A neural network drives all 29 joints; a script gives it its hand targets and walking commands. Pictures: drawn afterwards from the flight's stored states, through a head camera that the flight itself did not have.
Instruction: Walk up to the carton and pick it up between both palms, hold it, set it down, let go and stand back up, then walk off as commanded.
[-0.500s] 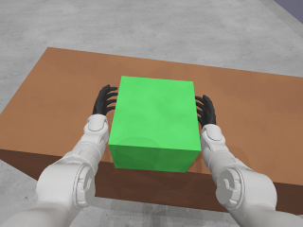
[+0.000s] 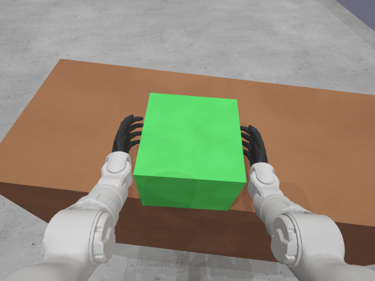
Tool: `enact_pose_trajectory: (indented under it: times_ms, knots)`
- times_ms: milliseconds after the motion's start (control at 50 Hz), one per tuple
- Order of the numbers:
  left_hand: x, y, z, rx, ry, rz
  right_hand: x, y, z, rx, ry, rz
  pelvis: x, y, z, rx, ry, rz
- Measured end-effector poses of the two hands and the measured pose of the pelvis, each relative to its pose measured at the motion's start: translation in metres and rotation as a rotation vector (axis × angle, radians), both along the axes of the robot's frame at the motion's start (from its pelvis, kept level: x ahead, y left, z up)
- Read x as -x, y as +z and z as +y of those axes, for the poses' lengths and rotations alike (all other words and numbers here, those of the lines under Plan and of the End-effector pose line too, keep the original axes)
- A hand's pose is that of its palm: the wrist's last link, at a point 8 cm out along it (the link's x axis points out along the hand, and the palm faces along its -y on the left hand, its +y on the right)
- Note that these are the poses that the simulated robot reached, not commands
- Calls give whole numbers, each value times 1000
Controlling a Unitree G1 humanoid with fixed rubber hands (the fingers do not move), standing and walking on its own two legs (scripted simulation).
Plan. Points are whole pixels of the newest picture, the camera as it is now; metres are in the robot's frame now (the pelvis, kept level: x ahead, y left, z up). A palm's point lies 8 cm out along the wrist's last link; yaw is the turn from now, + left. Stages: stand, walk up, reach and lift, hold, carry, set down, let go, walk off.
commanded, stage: set down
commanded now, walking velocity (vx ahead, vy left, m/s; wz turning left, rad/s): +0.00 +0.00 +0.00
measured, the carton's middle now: (189, 152) +0.41 -0.01 -0.01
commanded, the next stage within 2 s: none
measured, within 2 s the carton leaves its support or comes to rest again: neither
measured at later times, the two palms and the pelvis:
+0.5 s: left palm (111, 187) +0.31 +0.16 +0.02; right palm (275, 192) +0.30 -0.18 +0.02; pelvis -0.05 +0.00 +0.00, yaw +0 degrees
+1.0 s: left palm (90, 232) +0.23 +0.19 -0.02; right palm (293, 230) +0.23 -0.21 +0.00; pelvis -0.06 +0.00 +0.00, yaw +0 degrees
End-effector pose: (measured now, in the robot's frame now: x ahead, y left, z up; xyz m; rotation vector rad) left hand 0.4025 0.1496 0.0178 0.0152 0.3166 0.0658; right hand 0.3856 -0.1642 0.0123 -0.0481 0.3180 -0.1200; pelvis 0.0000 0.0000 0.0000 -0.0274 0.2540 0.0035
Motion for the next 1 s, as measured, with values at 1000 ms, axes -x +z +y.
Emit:
enact_pose_trajectory:
  times_ms: [1000]
  knots:
    - [174, -36, 42, 20, 112, -30, 157, -11, -47, -56, -113, -71, 59, -2, -5, -3, -1, -89]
